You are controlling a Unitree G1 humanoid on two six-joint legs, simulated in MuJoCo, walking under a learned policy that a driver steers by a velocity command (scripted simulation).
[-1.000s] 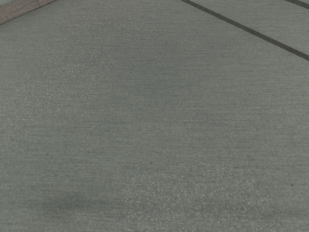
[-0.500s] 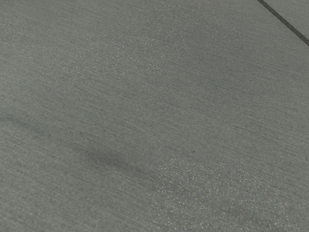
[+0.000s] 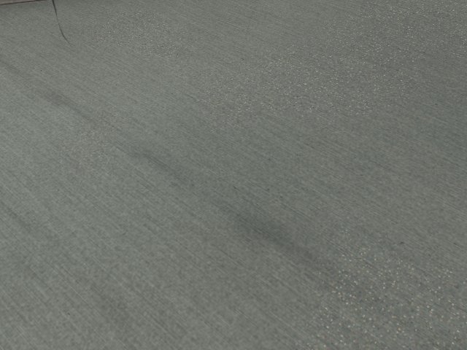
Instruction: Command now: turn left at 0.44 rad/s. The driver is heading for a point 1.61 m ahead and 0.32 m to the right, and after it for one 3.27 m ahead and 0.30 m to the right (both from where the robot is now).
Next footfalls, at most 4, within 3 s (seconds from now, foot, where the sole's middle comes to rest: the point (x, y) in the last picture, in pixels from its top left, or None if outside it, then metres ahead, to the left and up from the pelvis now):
0.32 left None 0.01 0.13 -0.78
2.66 left None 0.41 0.09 -0.82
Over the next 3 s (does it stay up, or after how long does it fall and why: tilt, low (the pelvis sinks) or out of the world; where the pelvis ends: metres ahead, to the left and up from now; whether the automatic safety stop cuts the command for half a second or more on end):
stays up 0.47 0.06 -0.04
